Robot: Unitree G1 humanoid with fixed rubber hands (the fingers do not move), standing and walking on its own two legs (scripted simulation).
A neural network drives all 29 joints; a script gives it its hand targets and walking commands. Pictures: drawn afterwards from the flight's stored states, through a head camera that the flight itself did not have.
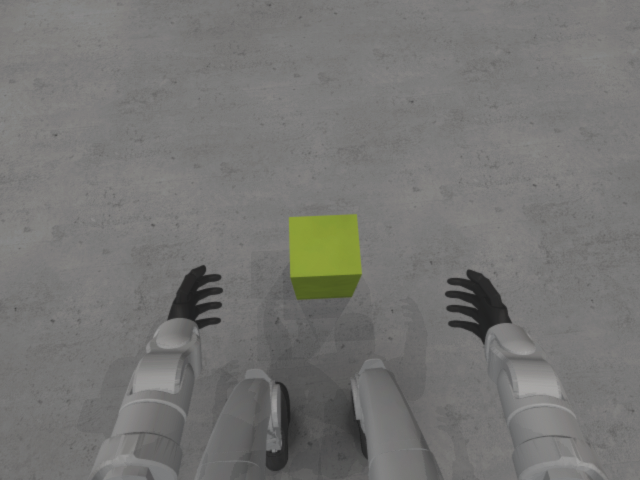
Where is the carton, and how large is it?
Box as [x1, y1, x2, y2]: [289, 214, 361, 299]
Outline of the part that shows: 356,214 289,217 290,277 297,299 351,296 361,274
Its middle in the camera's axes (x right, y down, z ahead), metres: +0.01 +0.06 +1.00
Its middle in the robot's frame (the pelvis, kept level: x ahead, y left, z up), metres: +0.50 -0.04 -0.55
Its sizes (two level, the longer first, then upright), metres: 0.157 0.142 0.280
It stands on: the floor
